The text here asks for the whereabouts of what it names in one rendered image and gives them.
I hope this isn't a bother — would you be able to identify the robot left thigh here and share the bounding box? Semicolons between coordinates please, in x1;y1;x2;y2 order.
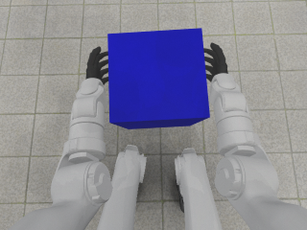
96;149;147;230

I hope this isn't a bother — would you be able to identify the right robot forearm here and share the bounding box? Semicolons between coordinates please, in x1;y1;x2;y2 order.
208;73;279;188

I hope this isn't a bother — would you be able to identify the left robot shin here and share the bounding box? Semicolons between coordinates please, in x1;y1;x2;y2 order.
114;145;139;168

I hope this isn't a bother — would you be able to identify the robot left upper arm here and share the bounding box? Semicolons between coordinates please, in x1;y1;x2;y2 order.
8;160;113;230

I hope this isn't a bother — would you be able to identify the robot right upper arm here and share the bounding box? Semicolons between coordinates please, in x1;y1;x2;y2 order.
214;154;307;230

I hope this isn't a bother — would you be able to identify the robot right hand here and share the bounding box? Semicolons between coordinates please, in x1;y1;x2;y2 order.
203;42;228;82

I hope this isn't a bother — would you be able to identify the robot left hand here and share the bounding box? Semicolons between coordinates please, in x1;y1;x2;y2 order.
85;46;109;85

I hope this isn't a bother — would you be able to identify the left robot forearm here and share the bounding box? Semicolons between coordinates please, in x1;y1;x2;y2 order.
51;78;108;195

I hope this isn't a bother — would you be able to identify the carton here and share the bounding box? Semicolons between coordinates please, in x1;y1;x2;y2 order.
107;28;210;129

